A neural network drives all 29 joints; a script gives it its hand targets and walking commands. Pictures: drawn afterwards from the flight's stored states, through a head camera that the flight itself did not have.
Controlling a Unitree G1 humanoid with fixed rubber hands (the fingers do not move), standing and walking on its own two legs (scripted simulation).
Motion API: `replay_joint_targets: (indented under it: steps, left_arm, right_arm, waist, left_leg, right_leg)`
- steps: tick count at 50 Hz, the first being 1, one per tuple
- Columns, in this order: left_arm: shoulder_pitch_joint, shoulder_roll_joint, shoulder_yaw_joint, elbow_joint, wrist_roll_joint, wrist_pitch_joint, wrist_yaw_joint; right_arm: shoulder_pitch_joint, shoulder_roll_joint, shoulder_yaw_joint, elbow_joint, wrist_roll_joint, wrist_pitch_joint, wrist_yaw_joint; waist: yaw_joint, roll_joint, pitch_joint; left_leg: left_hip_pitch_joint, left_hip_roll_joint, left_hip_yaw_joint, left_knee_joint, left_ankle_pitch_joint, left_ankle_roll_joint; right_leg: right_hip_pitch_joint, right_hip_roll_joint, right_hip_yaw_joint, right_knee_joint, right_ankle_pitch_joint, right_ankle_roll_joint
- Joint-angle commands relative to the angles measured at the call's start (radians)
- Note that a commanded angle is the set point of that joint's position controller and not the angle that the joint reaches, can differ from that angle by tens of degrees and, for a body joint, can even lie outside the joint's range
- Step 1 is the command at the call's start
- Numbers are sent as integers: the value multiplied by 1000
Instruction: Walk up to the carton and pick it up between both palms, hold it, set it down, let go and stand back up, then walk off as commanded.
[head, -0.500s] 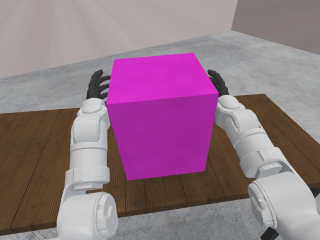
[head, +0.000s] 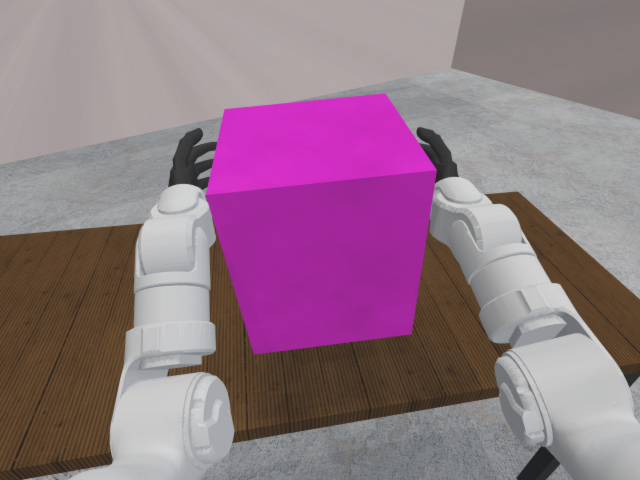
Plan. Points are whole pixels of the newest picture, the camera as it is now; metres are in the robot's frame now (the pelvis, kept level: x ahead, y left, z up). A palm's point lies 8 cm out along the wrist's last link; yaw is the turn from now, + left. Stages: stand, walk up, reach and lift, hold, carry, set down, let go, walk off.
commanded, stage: hold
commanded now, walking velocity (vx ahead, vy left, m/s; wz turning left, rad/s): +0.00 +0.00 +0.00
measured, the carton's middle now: (319, 223) +0.41 +0.02 +0.18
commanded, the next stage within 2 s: none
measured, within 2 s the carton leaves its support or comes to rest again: neither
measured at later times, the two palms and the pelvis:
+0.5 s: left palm (183, 181) +0.38 +0.17 +0.26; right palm (448, 178) +0.38 -0.13 +0.26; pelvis +0.00 +0.00 +0.00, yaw +0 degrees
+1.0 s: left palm (185, 176) +0.38 +0.17 +0.27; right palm (453, 175) +0.38 -0.13 +0.27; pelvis +0.00 +0.00 +0.00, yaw +0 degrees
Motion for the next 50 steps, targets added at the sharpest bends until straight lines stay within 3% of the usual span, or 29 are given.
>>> replay_joint_targets:
  steps: [1,14,28,50]
  left_arm:
    - [-820,-584,-533,-213,-193,-30,-147]
    - [-828,-587,-500,-166,-165,13,-158]
    - [-853,-604,-534,-201,-185,41,-155]
    - [-862,-602,-527,-198,-183,52,-162]
  right_arm:
    - [-907,701,262,-466,220,-39,81]
    - [-933,674,231,-427,222,-3,89]
    - [-946,662,231,-457,251,27,86]
    - [-949,663,230,-457,263,47,84]
  waist:
    - [-29,75,-519]
    - [-28,78,-469]
    - [-47,89,-480]
    - [-50,87,-485]
  left_leg:
    - [428,-136,-139,75,202,-20]
    - [411,-132,-133,58,124,-14]
    - [407,-131,-137,65,125,-23]
    - [396,-133,-137,65,119,-21]
  right_leg:
    - [67,59,-36,-17,236,66]
    - [33,64,-30,-33,139,58]
    - [29,69,-31,-31,147,57]
    - [39,67,-22,-31,164,58]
